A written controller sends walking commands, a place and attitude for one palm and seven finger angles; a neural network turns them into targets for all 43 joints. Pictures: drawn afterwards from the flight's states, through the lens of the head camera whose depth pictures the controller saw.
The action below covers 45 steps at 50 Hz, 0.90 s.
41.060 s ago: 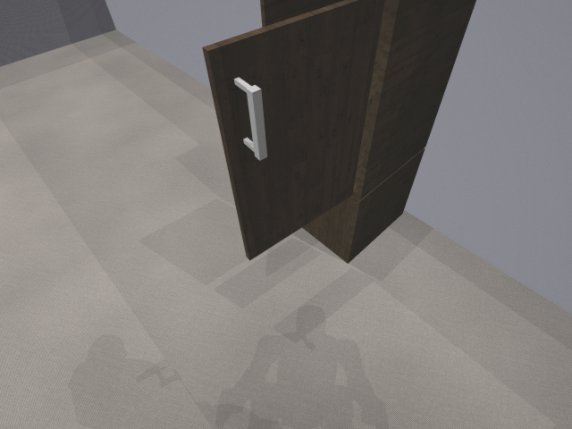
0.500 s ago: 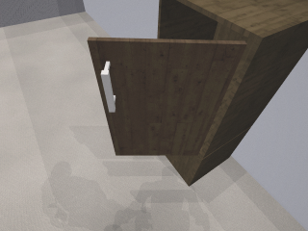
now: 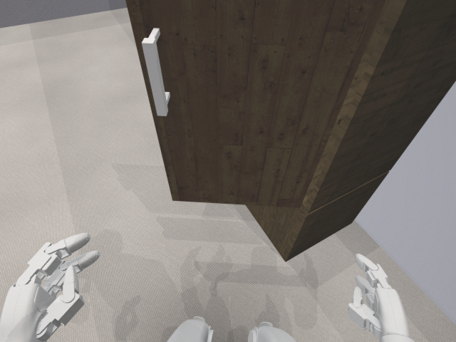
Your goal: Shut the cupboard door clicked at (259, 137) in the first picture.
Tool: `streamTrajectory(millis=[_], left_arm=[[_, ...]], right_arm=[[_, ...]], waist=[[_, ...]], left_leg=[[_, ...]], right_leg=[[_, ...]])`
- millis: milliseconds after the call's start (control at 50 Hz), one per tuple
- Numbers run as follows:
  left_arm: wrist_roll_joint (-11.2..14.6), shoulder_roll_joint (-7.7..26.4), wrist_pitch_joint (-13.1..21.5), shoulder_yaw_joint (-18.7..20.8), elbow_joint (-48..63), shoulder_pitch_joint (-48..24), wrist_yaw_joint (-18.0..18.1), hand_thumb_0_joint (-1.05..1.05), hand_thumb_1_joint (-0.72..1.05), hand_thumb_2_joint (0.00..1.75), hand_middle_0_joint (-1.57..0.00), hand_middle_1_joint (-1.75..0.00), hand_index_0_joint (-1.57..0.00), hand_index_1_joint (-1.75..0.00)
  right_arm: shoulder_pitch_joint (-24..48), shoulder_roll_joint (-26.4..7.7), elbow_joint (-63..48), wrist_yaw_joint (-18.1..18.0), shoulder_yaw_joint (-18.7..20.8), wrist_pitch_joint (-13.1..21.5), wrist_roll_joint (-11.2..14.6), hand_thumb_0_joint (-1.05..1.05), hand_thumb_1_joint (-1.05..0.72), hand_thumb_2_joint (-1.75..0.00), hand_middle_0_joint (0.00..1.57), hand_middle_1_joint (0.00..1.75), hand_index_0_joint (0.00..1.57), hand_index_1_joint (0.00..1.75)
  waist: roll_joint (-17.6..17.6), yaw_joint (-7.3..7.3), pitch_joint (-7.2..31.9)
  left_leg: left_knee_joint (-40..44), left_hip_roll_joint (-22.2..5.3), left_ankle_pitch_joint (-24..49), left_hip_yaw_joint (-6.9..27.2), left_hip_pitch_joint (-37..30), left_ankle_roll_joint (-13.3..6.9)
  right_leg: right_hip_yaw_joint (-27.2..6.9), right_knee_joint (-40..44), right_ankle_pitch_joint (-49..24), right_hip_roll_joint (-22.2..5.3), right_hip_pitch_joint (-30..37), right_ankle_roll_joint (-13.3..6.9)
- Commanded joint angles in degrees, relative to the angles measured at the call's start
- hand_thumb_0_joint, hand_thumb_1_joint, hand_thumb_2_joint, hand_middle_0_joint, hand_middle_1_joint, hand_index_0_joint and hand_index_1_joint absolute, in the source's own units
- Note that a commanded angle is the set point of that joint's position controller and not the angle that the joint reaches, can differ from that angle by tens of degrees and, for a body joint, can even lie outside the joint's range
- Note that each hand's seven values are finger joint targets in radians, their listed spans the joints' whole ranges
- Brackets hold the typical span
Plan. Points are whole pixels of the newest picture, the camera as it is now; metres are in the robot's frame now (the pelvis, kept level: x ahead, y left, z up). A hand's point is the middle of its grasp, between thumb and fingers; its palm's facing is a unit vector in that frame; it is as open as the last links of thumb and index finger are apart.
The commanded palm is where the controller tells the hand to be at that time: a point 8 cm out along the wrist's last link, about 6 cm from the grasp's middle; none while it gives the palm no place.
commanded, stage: raise the hand and make a fist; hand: left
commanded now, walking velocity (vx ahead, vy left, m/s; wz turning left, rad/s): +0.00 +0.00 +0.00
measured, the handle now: (159, 74) +0.52 +0.19 +0.20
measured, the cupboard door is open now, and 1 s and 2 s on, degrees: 58 58 58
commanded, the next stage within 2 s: bring the fist close to the handle in 1.40 s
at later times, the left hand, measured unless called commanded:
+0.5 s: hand (100, 214) +0.26 +0.22 +0.13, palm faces +0.06 -1.00 -0.04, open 3.5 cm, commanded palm +0.22 +0.27 +0.14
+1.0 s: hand (63, 154) +0.30 +0.26 +0.20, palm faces +0.11 -0.99 -0.05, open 3.1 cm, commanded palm +0.27 +0.30 +0.20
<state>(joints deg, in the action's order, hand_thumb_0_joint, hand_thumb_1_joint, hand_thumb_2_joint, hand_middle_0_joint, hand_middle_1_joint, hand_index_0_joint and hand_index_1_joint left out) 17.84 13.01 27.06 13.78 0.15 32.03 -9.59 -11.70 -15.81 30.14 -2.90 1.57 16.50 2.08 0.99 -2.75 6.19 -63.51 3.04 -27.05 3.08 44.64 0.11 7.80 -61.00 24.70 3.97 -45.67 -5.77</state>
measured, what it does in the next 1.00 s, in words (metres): rises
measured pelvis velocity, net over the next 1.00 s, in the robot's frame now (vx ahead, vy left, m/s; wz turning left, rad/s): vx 0.06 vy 0.06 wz -0.01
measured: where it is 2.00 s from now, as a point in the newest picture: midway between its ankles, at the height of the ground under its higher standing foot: outside the picture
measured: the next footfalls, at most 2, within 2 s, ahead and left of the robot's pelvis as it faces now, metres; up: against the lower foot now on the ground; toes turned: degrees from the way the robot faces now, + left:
none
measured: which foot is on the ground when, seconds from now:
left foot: down 0.00-1.00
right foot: down 0.00-1.00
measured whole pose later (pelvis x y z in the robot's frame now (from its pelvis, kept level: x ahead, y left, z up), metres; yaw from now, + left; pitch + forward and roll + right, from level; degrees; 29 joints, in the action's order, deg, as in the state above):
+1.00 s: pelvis +0.06 +0.06 +0.06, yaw +0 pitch +2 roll -1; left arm 16.7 15.4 -2.8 11.4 17.3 15.1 -7.0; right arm -13.5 -12.8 32.9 -4.7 -4.7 12.1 3.0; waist -2.7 -3.6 3.8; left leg -38.5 5.4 -21.2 1.3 18.5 -4.9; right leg 3.3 -36.4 18.5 2.4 -19.5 -2.2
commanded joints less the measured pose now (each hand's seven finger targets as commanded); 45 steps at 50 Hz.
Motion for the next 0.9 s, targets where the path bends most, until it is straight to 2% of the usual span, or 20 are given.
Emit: streamTrajectory(millis=[0,20,40,80,100,120,160,220,240,300,340,360,400,440,520,600,680,740,820,880], left_arm=[[0.71,7.38,9.74,-4.97,22.78,-16.11,-3.54,0.00,0.90,0.90,-0.68,-0.82,-0.68,-0.82],[1.12,6.76,7.41,-6.05,18.97,-14.31,-5.34,0.00,0.90,0.90,-0.69,-0.84,-0.69,-0.84],[1.00,7.82,4.37,-5.19,15.00,-12.00,-6.69,0.00,0.90,0.90,-0.71,-0.86,-0.71,-0.86],[1.23,9.82,-3.82,-2.91,9.70,-8.75,-8.61,0.00,0.90,0.90,-0.75,-0.90,-0.75,-0.90],[1.77,11.07,-8.08,-0.60,8.86,-8.32,-8.77,0.00,0.90,0.90,-0.77,-0.92,-0.77,-0.92],[2.07,13.09,-11.82,2.89,7.41,-7.13,-8.04,0.00,0.90,0.90,-0.79,-0.94,-0.79,-0.94],[3.55,13.58,-15.73,7.33,12.11,-8.33,-5.17,0.00,0.90,0.90,-0.82,-0.98,-0.82,-0.98],[4.16,13.54,-14.08,11.40,21.11,-9.75,1.08,0.00,0.90,0.90,-0.88,-1.04,-0.88,-1.04],[3.66,12.45,-12.39,10.84,22.22,-8.39,2.20,0.00,0.90,0.90,-0.90,-1.06,-0.90,-1.06],[1.56,8.28,-7.16,4.48,23.35,-7.16,1.37,0.00,0.90,0.90,-0.95,-1.12,-0.95,-1.12],[0.81,6.38,-6.05,0.09,22.32,-7.41,-1.05,0.00,0.90,0.90,-0.99,-1.16,-0.99,-1.16],[1.04,5.73,-6.34,-0.99,21.21,-6.80,-2.28,0.00,0.90,0.90,-1.01,-1.18,-1.01,-1.18],[1.32,5.61,-8.11,-2.18,20.24,-6.38,-4.31,0.00,0.90,0.90,-1.04,-1.22,-1.04,-1.22],[1.54,7.46,-10.34,-0.73,20.64,-8.02,-4.81,0.00,0.90,0.90,-1.08,-1.26,-1.08,-1.26],[1.08,11.93,-11.04,4.92,27.33,-10.90,-0.96,0.00,0.90,0.90,-1.15,-1.34,-1.15,-1.34],[0.76,7.86,-10.22,1.87,29.66,-11.95,1.57,0.00,0.90,0.90,-1.23,-1.42,-1.23,-1.42],[0.19,5.36,-14.48,-2.13,27.90,-12.97,0.27,0.00,0.90,0.90,-1.30,-1.50,-1.30,-1.50],[-0.80,5.90,-20.74,-2.95,26.03,-14.09,-0.83,0.00,0.90,0.90,-1.30,-1.50,-1.30,-1.50],[-1.07,10.65,-25.63,2.19,29.79,-20.51,0.86,0.00,0.90,0.90,-1.30,-1.50,-1.30,-1.50],[-0.57,10.30,-25.61,3.44,32.01,-25.93,2.55,0.00,0.90,0.90,-1.30,-1.50,-1.30,-1.50]], right_arm=[[3.22,-5.47,-6.25,-1.53,0.19,5.41,0.57,0.00,-0.90,-0.90,0.20,0.30,0.20,0.30],[3.03,-5.85,-5.96,-2.01,-0.14,5.34,0.83,0.00,-0.90,-0.90,0.20,0.30,0.20,0.30],[2.23,-6.15,-5.80,-2.41,0.05,4.92,1.24,0.00,-0.90,-0.90,0.20,0.30,0.20,0.30],[2.52,-6.47,-7.08,-3.20,0.23,3.38,2.03,0.00,-0.90,-0.90,0.20,0.30,0.20,0.30],[2.98,-6.37,-8.28,-3.54,0.22,2.37,2.20,0.00,-0.90,-0.90,0.20,0.30,0.20,0.30],[4.06,-5.84,-8.56,-3.65,0.03,1.36,2.34,0.00,-0.90,-0.90,0.20,0.30,0.20,0.30],[5.36,-4.32,-10.39,-3.41,-0.34,-0.30,1.87,0.00,-0.90,-0.90,0.20,0.30,0.20,0.30],[5.88,-2.57,-10.88,-2.46,-1.18,-0.68,0.83,0.00,-0.90,-0.90,0.20,0.30,0.20,0.30],[4.64,-2.07,-10.52,-2.07,-1.09,-0.46,0.66,0.00,-0.90,-0.90,0.20,0.30,0.20,0.30],[1.99,-2.78,-8.77,-1.09,-0.97,0.96,0.44,0.00,-0.90,-0.90,0.20,0.30,0.20,0.30],[0.54,-3.65,-7.98,-0.99,-0.92,1.73,0.56,0.00,-0.90,-0.90,0.20,0.30,0.20,0.30],[0.03,-4.03,-7.75,-1.21,-0.78,2.02,0.78,0.00,-0.90,-0.90,0.20,0.30,0.20,0.30],[-0.43,-4.79,-7.49,-1.85,-0.59,2.41,1.17,0.00,-0.90,-0.90,0.20,0.30,0.20,0.30],[-0.18,-5.22,-7.32,-2.51,-0.53,2.34,1.34,0.00,-0.90,-0.90,0.20,0.30,0.20,0.30],[0.43,-4.40,-7.46,-2.95,-0.76,2.31,0.87,0.00,-0.90,-0.90,0.20,0.30,0.20,0.30],[0.05,-3.65,-7.21,-2.10,-1.41,2.32,0.76,0.00,-0.90,-0.90,0.20,0.30,0.20,0.30],[-0.56,-4.51,-6.49,-1.67,-1.47,1.88,0.93,0.00,-0.90,-0.90,0.20,0.30,0.20,0.30],[0.30,-4.91,-6.73,-1.83,-1.70,0.62,1.37,0.00,-0.90,-0.90,0.20,0.30,0.20,0.30],[2.20,-4.74,-7.44,-2.51,-2.23,-1.03,1.12,0.00,-0.90,-0.90,0.20,0.30,0.20,0.30],[3.39,-3.61,-7.24,-2.45,-2.92,-1.34,1.03,0.00,-0.90,-0.90,0.20,0.30,0.20,0.30]], waist=[[-7.51,7.01,5.75],[-4.67,7.64,3.73],[-1.73,7.16,2.31],[1.91,4.97,1.57],[3.67,3.61,3.06],[2.75,1.84,3.43],[3.99,-0.27,6.54],[0.43,-2.00,8.64],[1.32,-1.56,9.11],[-0.58,0.58,8.34],[-1.22,2.02,8.04],[0.86,2.41,7.41],[1.11,2.43,5.88],[1.84,1.93,5.74],[-2.41,-0.79,10.64],[-5.52,-0.35,9.10],[-3.71,0.60,6.83],[-3.18,0.62,3.43],[-1.89,-0.41,5.01],[-4.28,-0.63,6.33]], left_leg=[[5.96,-1.24,-2.79,0.00,0.68,-2.30],[5.75,-1.27,-2.83,0.59,2.02,-2.50],[6.27,-1.43,-2.92,0.52,3.25,-2.48],[7.68,-1.82,-2.59,0.40,4.10,-2.38],[8.17,-1.82,-2.39,0.51,4.36,-2.03],[8.48,-1.83,-1.81,0.65,3.97,-1.66],[9.58,-1.87,-0.14,1.39,2.85,-0.47],[12.01,-1.85,3.24,1.76,0.02,0.05],[12.83,-2.11,4.80,1.87,-0.81,0.07],[15.20,-2.08,10.93,1.62,-5.01,-0.81],[15.55,-2.11,13.20,1.75,-6.89,-1.35],[16.14,-2.10,12.88,1.81,-7.19,-1.57],[17.86,-2.02,13.05,1.79,-9.19,-2.03],[19.14,-1.93,13.40,1.92,-10.49,-2.17],[22.14,-1.60,18.38,1.72,-15.96,-2.02],[24.53,-1.95,26.23,1.93,-21.97,-0.74],[25.95,-3.27,31.95,3.20,-25.29,0.38],[28.11,-3.48,28.04,3.28,-24.89,0.21],[30.49,-3.37,26.22,3.48,-26.84,0.50],[32.04,-3.34,26.77,3.90,-29.73,1.50]], right_leg=[[-19.55,20.15,18.68,-5.38,7.19,4.69],[-20.49,21.61,19.03,-5.72,7.82,5.61],[-20.80,23.40,20.18,-6.23,9.01,6.18],[-22.82,26.36,21.70,-8.04,12.61,7.27],[-24.50,27.31,21.39,-9.65,16.01,7.82],[-26.00,27.77,19.87,-10.92,18.52,8.14],[-27.85,27.93,13.98,-13.27,23.58,8.91],[-25.19,26.10,6.18,-11.92,26.16,7.78],[-24.36,25.24,1.87,-11.43,26.41,7.77],[-19.75,22.12,-11.91,-8.76,24.96,7.85],[-18.80,21.49,-18.12,-8.57,24.67,9.00],[-18.16,22.05,-17.65,-8.33,24.53,9.39],[-15.55,23.03,-15.16,-7.24,23.48,8.37],[-14.76,23.74,-13.77,-7.09,24.18,7.76],[-11.45,22.20,-17.51,-5.60,28.29,5.57],[-6.26,20.30,-23.00,-3.29,26.12,4.04],[-4.74,21.52,-23.89,-2.93,25.12,4.17],[-4.79,23.90,-21.81,-3.23,25.80,4.07],[-4.69,25.65,-20.63,-3.24,29.00,3.75],[-4.25,26.29,-19.79,-3.00,29.40,3.53]])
